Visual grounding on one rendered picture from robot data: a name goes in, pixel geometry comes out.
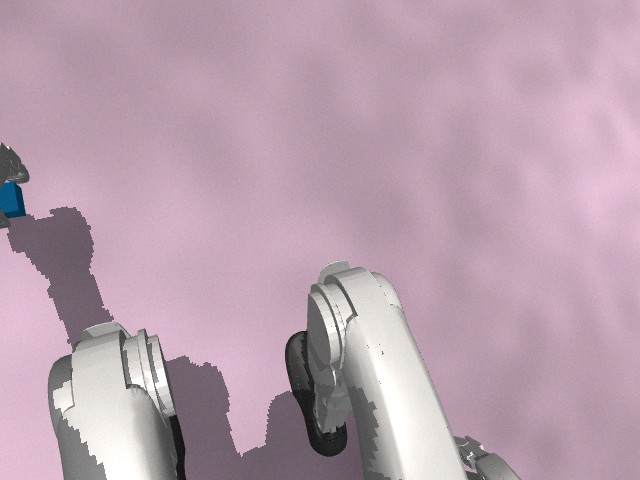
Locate left robot foot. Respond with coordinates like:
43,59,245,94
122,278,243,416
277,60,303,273
169,414,186,480

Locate small box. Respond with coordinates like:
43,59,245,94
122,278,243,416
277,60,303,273
0,182,26,218

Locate left robot hand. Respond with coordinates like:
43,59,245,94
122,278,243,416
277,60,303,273
0,143,30,229

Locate right robot hand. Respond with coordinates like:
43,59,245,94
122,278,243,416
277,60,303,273
453,436,521,480

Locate right robot foot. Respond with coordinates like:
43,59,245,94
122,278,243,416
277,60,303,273
285,331,347,457

